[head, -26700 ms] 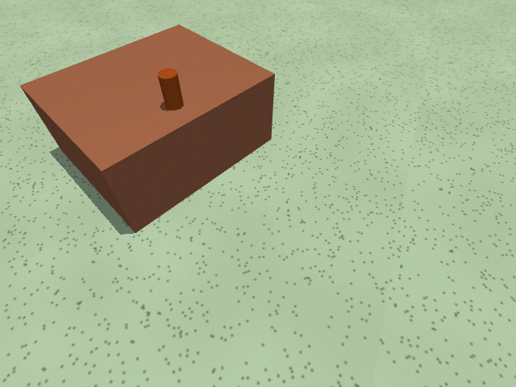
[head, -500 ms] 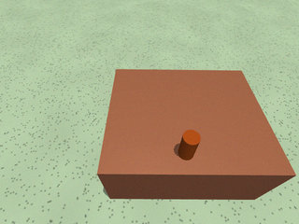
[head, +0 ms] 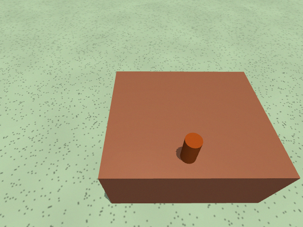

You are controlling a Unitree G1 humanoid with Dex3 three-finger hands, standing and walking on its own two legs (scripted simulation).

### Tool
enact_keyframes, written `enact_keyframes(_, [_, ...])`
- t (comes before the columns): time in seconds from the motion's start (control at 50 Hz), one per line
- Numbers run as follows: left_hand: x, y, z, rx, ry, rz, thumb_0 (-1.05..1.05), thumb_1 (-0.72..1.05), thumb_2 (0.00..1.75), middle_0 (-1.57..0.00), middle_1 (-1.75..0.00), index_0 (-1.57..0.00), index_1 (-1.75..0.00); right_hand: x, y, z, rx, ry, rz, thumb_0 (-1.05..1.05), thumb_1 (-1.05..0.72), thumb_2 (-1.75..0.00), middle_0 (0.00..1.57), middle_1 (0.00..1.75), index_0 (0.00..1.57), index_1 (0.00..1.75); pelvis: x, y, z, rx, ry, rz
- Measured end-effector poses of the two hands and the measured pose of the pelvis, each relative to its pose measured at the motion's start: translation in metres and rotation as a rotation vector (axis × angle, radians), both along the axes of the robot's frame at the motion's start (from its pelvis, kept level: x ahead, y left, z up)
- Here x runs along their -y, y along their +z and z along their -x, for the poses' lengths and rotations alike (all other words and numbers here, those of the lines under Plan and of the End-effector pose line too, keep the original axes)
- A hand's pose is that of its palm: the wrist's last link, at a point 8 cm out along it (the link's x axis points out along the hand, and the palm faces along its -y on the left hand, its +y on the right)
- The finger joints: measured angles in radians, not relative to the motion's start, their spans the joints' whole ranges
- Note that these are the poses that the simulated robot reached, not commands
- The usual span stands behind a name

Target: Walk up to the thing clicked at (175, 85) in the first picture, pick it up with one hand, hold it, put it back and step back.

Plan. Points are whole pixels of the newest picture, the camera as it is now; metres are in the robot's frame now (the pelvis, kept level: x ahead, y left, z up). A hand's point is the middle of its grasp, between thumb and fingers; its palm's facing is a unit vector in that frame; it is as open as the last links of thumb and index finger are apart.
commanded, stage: stand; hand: right
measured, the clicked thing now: (190, 148) +0.48 -0.18 -0.29
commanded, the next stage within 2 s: step back in 0.44 s
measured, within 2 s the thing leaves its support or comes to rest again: neither
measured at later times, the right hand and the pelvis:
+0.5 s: hand out of the picture +0.06 -0.26 -0.16, palm faces +0.00 +0.94 -0.34, open 7.4 cm; pelvis -0.01 +0.00 +0.00, yaw +0 degrees
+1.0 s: hand out of the picture -0.05 -0.22 -0.15, palm faces +0.02 +0.89 -0.45, open 7.4 cm; pelvis -0.10 +0.06 -0.01, yaw -2 degrees
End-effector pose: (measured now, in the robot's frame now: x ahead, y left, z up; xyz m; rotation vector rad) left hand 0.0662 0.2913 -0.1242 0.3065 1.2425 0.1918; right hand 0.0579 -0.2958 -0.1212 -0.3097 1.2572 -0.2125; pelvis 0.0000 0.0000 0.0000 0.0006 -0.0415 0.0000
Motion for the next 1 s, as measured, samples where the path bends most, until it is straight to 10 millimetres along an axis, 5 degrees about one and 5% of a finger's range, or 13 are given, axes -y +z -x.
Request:
enact_keyframes(0.46, [-0.002, 0.000, 0.004, -0.004, 0.006, 0.000, 0.01, 0.91, 0.90, -0.20, -0.30, -0.21, -0.30, 0.001, -0.001, 0.006, -0.011, -0.007, -0.002, 0.00, -0.91, -0.90, 0.20, 0.30, 0.20, 0.30, 0.000, 0.000, 0.002, -0.005, -0.003, -0.002])
enact_keyframes(0.66, [-0.027, -0.006, 0.005, 0.038, -0.016, -0.050, 0.01, 0.91, 0.90, -0.20, -0.30, -0.21, -0.30, 0.012, -0.005, 0.012, -0.002, -0.009, 0.048, 0.00, -0.91, -0.90, 0.20, 0.30, 0.20, 0.30, -0.011, -0.015, 0.039, -0.018, -0.007, -0.003])
enact_keyframes(0.84, [-0.063, -0.028, -0.007, 0.130, -0.065, -0.045, 0.01, 0.91, 0.90, -0.20, -0.30, -0.21, -0.30, -0.017, -0.002, 0.075, -0.033, -0.007, 0.118, 0.00, -0.91, -0.90, 0.20, 0.30, 0.20, 0.30, -0.048, -0.032, 0.076, -0.016, -0.013, 0.008])
enact_keyframes(1.0, [-0.063, -0.021, 0.030, 0.077, -0.083, -0.008, 0.01, 0.91, 0.90, -0.20, -0.30, -0.20, -0.30, -0.039, 0.014, 0.117, -0.045, -0.051, 0.115, 0.00, -0.90, -0.90, 0.21, 0.30, 0.20, 0.30, -0.057, -0.014, 0.097, -0.027, -0.038, 0.032])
